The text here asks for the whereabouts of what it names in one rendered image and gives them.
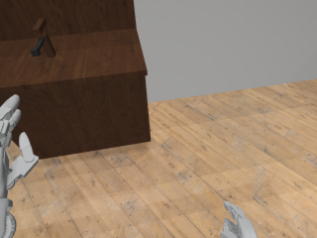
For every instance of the right robot hand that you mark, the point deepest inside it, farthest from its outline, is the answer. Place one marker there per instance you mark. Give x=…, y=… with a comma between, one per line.
x=244, y=227

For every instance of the robot left forearm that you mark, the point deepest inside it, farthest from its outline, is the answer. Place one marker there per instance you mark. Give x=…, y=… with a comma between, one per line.
x=8, y=222

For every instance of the left robot hand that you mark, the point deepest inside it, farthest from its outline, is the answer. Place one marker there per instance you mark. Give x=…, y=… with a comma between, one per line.
x=9, y=118

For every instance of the counter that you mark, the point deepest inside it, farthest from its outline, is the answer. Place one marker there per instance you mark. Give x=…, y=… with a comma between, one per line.
x=87, y=89

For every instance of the tap lever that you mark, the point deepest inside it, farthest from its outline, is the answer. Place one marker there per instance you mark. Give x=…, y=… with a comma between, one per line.
x=36, y=50

